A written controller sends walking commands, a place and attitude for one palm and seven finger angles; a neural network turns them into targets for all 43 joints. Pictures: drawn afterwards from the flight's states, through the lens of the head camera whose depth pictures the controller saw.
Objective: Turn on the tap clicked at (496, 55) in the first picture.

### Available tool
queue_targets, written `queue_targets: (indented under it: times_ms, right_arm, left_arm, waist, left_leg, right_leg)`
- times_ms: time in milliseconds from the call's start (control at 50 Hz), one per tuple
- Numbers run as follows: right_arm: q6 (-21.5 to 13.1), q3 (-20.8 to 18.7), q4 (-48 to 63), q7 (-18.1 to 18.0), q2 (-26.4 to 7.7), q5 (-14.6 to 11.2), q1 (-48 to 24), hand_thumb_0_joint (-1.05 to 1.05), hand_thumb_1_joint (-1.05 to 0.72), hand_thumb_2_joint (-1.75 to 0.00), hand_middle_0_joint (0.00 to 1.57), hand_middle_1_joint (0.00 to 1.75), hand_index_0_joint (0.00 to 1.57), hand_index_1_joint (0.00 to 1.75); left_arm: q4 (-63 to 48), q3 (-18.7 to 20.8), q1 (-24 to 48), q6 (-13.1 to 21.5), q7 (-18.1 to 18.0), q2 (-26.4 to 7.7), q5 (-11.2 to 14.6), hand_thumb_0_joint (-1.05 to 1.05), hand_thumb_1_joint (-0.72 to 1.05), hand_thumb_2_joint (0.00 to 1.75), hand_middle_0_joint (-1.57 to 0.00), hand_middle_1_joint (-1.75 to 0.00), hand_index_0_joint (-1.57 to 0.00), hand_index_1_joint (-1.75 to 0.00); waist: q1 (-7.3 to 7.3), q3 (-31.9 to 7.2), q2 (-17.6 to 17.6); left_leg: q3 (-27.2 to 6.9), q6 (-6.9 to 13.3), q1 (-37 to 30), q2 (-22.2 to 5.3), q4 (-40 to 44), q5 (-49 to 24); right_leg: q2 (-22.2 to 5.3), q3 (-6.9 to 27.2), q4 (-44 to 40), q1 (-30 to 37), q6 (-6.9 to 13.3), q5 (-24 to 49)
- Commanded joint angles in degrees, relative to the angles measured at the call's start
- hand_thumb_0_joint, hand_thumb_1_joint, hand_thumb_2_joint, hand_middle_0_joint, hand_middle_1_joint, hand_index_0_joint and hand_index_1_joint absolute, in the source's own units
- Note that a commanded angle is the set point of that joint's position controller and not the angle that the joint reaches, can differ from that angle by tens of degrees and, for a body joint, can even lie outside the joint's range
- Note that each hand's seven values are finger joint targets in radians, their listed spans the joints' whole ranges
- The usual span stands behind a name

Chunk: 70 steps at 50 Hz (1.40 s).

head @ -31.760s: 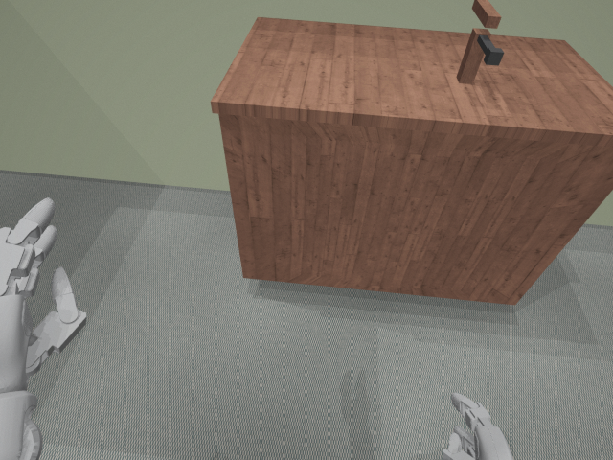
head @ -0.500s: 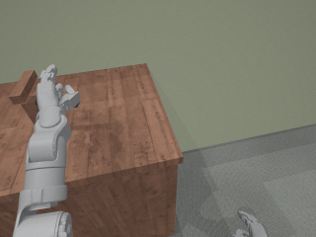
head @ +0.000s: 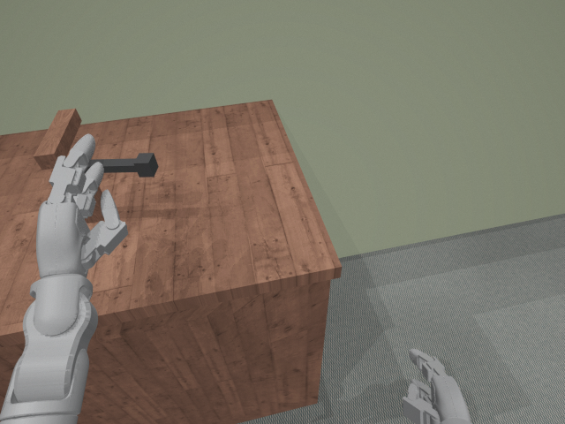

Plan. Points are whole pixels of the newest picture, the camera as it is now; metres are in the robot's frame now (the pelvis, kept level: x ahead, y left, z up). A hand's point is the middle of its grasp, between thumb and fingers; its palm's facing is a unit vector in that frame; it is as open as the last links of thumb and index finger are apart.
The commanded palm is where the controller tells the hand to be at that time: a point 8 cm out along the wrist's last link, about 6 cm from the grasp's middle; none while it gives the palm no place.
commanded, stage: draw the hand back beside the body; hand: left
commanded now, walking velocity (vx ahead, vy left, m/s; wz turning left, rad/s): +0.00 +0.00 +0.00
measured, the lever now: (146, 165) +0.46 +0.26 +0.15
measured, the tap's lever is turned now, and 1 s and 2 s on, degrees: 77 77 77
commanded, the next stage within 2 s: step back with the hand held close in 0.80 s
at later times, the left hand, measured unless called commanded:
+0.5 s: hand (86, 295) +0.22 +0.25 +0.14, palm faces +0.37 -0.87 -0.32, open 7.4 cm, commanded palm +0.17 +0.29 +0.16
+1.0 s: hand (79, 292) +0.21 +0.24 +0.16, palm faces +0.41 -0.83 -0.37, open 7.4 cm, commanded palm +0.16 +0.28 +0.17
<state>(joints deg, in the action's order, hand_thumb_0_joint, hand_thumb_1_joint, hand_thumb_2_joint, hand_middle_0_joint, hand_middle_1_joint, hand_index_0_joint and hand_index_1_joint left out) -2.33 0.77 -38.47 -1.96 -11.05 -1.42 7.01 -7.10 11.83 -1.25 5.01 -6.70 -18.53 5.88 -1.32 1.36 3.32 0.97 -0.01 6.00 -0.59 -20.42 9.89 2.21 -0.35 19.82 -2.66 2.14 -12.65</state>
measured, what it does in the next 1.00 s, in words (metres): stands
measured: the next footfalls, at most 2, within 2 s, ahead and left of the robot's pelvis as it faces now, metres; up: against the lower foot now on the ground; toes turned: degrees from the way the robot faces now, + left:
left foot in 1.70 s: -0.01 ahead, +0.15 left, +0.00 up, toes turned +1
right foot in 1.92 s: -0.12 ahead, -0.08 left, +0.00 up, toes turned +0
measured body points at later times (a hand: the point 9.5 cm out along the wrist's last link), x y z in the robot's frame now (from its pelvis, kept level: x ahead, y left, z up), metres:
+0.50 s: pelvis +0.01 +0.01 +0.00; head -0.01 +0.00 +0.45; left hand +0.19 +0.29 +0.16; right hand +0.20 -0.21 -0.09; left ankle +0.02 +0.12 -0.75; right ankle -0.02 -0.09 -0.75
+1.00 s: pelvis +0.01 +0.00 +0.00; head -0.01 -0.02 +0.45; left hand +0.18 +0.29 +0.18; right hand +0.20 -0.22 -0.09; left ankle +0.02 +0.12 -0.75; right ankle -0.02 -0.09 -0.75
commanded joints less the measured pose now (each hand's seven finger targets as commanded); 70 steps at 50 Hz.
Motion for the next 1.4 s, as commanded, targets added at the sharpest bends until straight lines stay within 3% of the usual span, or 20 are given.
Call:
queue_targets:
  times_ms: [0, 20, 120, 240, 420, 500, 560, 640, 740, 880, 900, 920, 980, 1040, 1140, 1200, 1220, 1280, 1320, 1380]
  right_arm:
    - [-1.3, -2.5, 10.2, -0.3, -7.3, 0.3, -6.5, 0.0, -0.9, -0.9, 0.2, 0.3, 0.2, 0.3]
    - [-1.2, -2.5, 10.1, -0.3, -7.5, 0.4, -6.5, 0.0, -0.9, -0.9, 0.2, 0.3, 0.2, 0.3]
    - [-2.8, -2.6, 10.8, -0.3, -7.3, 0.8, -5.6, 0.0, -0.9, -0.9, 0.2, 0.3, 0.2, 0.3]
    - [-3.9, -3.2, 10.1, -0.5, -8.4, 0.8, -4.9, 0.0, -0.9, -0.9, 0.2, 0.3, 0.2, 0.3]
    - [-4.0, -3.4, 10.4, -0.3, -8.1, 1.1, -4.7, 0.0, -0.9, -0.9, 0.2, 0.3, 0.2, 0.3]
    - [-4.2, -3.3, 11.1, -0.1, -7.6, 1.2, -4.1, 0.0, -0.9, -0.9, 0.2, 0.3, 0.2, 0.3]
    - [-4.3, -3.2, 10.8, -0.3, -7.7, 1.1, -3.9, 0.0, -0.9, -0.9, 0.2, 0.3, 0.2, 0.3]
    - [-4.4, -3.3, 10.6, -1.1, -7.9, 1.1, -4.2, 0.0, -0.9, -0.9, 0.2, 0.3, 0.2, 0.3]
    - [-4.4, -3.3, 10.5, -1.1, -7.7, 1.1, -4.6, 0.0, -0.9, -0.9, 0.2, 0.3, 0.2, 0.3]
    - [-4.5, -3.2, 10.6, -1.0, -7.5, 1.3, -4.7, 0.0, -0.9, -0.9, 0.2, 0.3, 0.2, 0.3]
    - [-4.6, -3.1, 10.8, -0.9, -7.5, 1.2, -5.0, 0.0, -0.9, -0.9, 0.2, 0.3, 0.2, 0.3]
    - [-4.0, -1.7, 14.1, -1.3, -7.0, 0.3, -5.1, 0.0, -0.9, -0.9, 0.2, 0.3, 0.2, 0.3]
    - [-2.3, -2.6, 11.0, -1.2, -7.0, 1.0, -4.2, 0.0, -0.9, -0.9, 0.2, 0.3, 0.2, 0.3]
    - [-0.7, -3.4, 13.1, -1.1, -7.9, 0.8, -3.6, 0.0, -0.9, -0.9, 0.2, 0.3, 0.2, 0.3]
    - [1.2, -3.6, 15.5, -1.8, -8.0, 0.5, -4.0, 0.0, -0.9, -0.9, 0.2, 0.3, 0.2, 0.3]
    - [1.5, -3.7, 16.0, -2.4, -7.8, 0.5, -4.3, 0.0, -0.9, -0.9, 0.2, 0.3, 0.2, 0.3]
    - [1.5, -3.8, 16.1, -2.6, -8.4, 0.6, -4.4, 0.0, -0.9, -0.9, 0.2, 0.3, 0.2, 0.3]
    - [1.0, -3.6, 15.8, -2.8, -7.8, 0.7, -4.2, 0.0, -0.9, -0.9, 0.2, 0.3, 0.2, 0.3]
    - [0.5, -3.8, 16.0, -2.8, -8.7, 1.0, -4.1, 0.0, -0.9, -0.9, 0.2, 0.3, 0.2, 0.3]
    - [-0.3, -3.7, 15.7, -2.7, -8.6, 1.1, -3.2, 0.0, -0.9, -0.9, 0.2, 0.3, 0.2, 0.3]
  left_arm:
    - [-14.6, 11.6, 2.5, 3.4, 0.3, -14.3, 0.8, 0.0, 0.9, 0.9, -0.19, -0.26, -0.19, -0.26]
    - [-15.6, 13.2, 2.4, 3.5, 0.2, -15.9, 0.6, 0.0, 0.9, 0.9, -0.19, -0.26, -0.19, -0.26]
    - [-23.9, 9.7, 2.1, 4.5, -0.2, -13.1, -0.6, 0.0, 0.9, 0.9, -0.19, -0.27, -0.19, -0.27]
    - [-20.8, 5.7, -4.8, 4.2, -0.7, -8.6, -1.0, 0.0, 0.9, 0.9, -0.2, -0.29, -0.2, -0.29]
    - [-27.1, 10.7, -16.0, 5.1, -1.0, -12.4, -1.3, 0.0, 0.9, 0.9, -0.2, -0.3, -0.2, -0.3]
    - [-29.3, 10.1, -22.0, 5.0, -0.8, -10.7, -1.1, 0.0, 0.9, 0.9, -0.2, -0.3, -0.2, -0.3]
    - [-29.6, 8.8, -18.1, 4.7, -1.0, -10.1, -1.4, 0.0, 0.9, 0.9, -0.2, -0.3, -0.2, -0.3]
    - [-25.3, 8.1, -16.6, 4.1, -1.3, -9.2, -1.2, 0.0, 0.9, 0.9, -0.2, -0.3, -0.2, -0.3]
    - [-26.0, 7.7, -16.9, 4.4, -1.3, -8.9, -1.4, 0.0, 0.9, 0.9, -0.2, -0.3, -0.2, -0.3]
    - [-26.3, 9.6, -19.3, 4.7, -1.3, -10.6, -1.2, 0.0, 0.9, 0.9, -0.2, -0.3, -0.2, -0.3]
    - [-30.4, 9.2, -13.7, 5.1, -1.3, -11.5, -1.2, 0.0, 0.9, 0.9, -0.2, -0.3, -0.2, -0.3]
    - [-34.3, 19.1, -3.2, 7.3, -1.9, -21.2, -1.1, 0.0, 0.9, 0.9, -0.2, -0.3, -0.2, -0.3]
    - [-23.1, 12.6, -17.1, 6.4, -0.4, -12.0, -1.9, 0.0, 0.9, 0.9, -0.2, -0.3, -0.2, -0.3]
    - [-21.4, 9.9, -24.0, 5.5, 0.5, -8.7, -1.8, 0.0, 0.9, 0.9, -0.2, -0.3, -0.2, -0.3]
    - [-28.4, 11.6, -25.0, 5.3, -0.2, -11.7, -2.0, 0.0, 0.9, 0.9, -0.2, -0.3, -0.2, -0.3]
    - [-32.5, 14.4, -24.2, 5.7, -1.2, -14.9, -2.0, 0.0, 0.9, 0.9, -0.2, -0.3, -0.2, -0.3]
    - [-34.9, 16.2, -22.6, 5.9, -1.7, -17.5, -2.2, 0.0, 0.9, 0.9, -0.2, -0.3, -0.2, -0.3]
    - [-35.6, 15.0, -24.1, 5.9, -2.3, -15.0, -2.2, 0.0, 0.9, 0.9, -0.2, -0.3, -0.2, -0.3]
    - [-35.7, 15.6, -24.9, 6.0, -2.6, -15.1, -2.5, 0.0, 0.9, 0.9, -0.2, -0.3, -0.2, -0.3]
    - [-33.3, 13.9, -26.3, 6.1, -2.5, -11.8, -3.0, 0.0, 0.9, 0.9, -0.2, -0.3, -0.2, -0.3]
  waist:
    - [-2.48, -7.9, -2.6]
    - [-2.59, -7.3, 0.8]
    - [-1.5, -8.8, 5.7]
    - [-0.71, -4.9, -2.9]
    - [-2.24, -6.3, 1.9]
    - [-2.2, -5.6, 2.9]
    - [-1.31, -4.3, 2.9]
    - [-0.84, -2.0, -2.3]
    - [-1.43, -4.5, -0.6]
    - [-2.01, -4.4, -0.8]
    - [-1.71, -5.4, 1.0]
    - [-1.38, 0.2, 3.1]
    - [-0.39, -3.4, -4.3]
    - [-0.56, -8.4, -3.1]
    - [-0.54, -12.7, -3.8]
    - [-0.5, -12.6, -3.8]
    - [-0.59, -12.9, -1.4]
    - [-0.47, -11.7, 3.1]
    - [-0.57, -10.9, 7.5]
    - [-0.16, -8.6, 7.8]
  left_leg:
    - [0.0, 2.1, -2.7, -0.4, 1.3, -7.1]
    - [0.0, 1.9, -2.8, -0.3, 1.3, -6.8]
    - [-0.5, 1.5, -5.7, -0.6, 0.4, -8.6]
    - [-1.2, 1.8, -5.2, -1.2, 0.9, -6.3]
    - [-1.7, 1.2, -3.5, -1.0, 0.3, -8.2]
    - [-1.2, 1.0, -2.4, -1.0, -0.7, -10.0]
    - [-1.4, 1.0, -2.6, -1.1, -0.9, -8.8]
    - [-1.5, 1.6, -2.5, -1.1, -0.8, -5.5]
    - [-1.3, 1.8, -3.6, -0.6, -0.9, -6.3]
    - [-0.8, 1.9, -2.5, -0.4, -1.3, -7.1]
    - [-0.9, 1.9, -3.0, -0.1, -1.4, -7.1]
    - [-2.4, 2.4, 1.2, -1.3, -3.7, -2.9]
    - [-2.7, 2.5, 0.1, -1.7, -7.3, -6.6]
    - [-2.1, 2.4, -1.2, -3.4, -7.6, -13.3]
    - [-2.6, 2.5, -0.9, -4.9, -7.1, -18.4]
    - [-3.0, 2.6, 1.1, -5.0, -7.7, -17.9]
    - [-3.8, 2.5, 1.9, -5.1, -7.1, -17.5]
    - [-5.9, 3.1, 5.4, -6.7, -4.2, -12.7]
    - [-7.9, 3.7, 9.7, -7.8, -0.9, -5.2]
    - [-10.3, 5.0, 18.1, -9.7, 3.7, 10.7]
  right_leg:
    - [-1.6, 0.3, -3.6, 0.1, -0.9, 11.4]
    - [-1.6, 0.4, -4.0, -0.3, -0.7, 10.5]
    - [-1.3, 0.1, -3.6, -1.8, -0.4, 10.8]
    - [-1.0, -0.5, -3.6, -4.4, -0.7, 7.6]
    - [-1.3, -0.4, -2.8, -1.9, -0.3, 9.1]
    - [-1.5, -0.5, -2.1, -2.1, -0.3, 11.3]
    - [-1.3, -0.4, -2.3, -3.9, -0.4, 9.9]
    - [-1.4, -0.6, -2.8, -5.9, -0.7, 7.0]
    - [-1.7, -0.3, -2.6, -4.4, -0.7, 8.1]
    - [-1.9, -0.1, -2.6, -3.4, -0.7, 10.3]
    - [-2.1, 0.1, -2.7, -3.3, -0.7, 10.5]
    - [-5.2, 6.4, -4.2, -8.3, -0.4, 14.9]
    - [-8.2, 7.4, -2.5, -9.7, -0.6, 23.4]
    - [-8.1, 6.0, 0.4, -9.2, -1.6, 24.8]
    - [-7.5, 4.4, 3.6, -9.7, -1.9, 22.6]
    - [-7.5, 5.1, 4.6, -10.5, -1.7, 21.9]
    - [-7.4, 5.1, 5.4, -10.6, -1.5, 20.1]
    - [-5.1, 4.0, 7.3, -10.5, -1.8, 11.4]
    - [-3.6, 3.2, 9.3, -9.4, -2.1, 4.6]
    - [-1.9, 2.1, 13.3, -6.8, -2.6, -2.3]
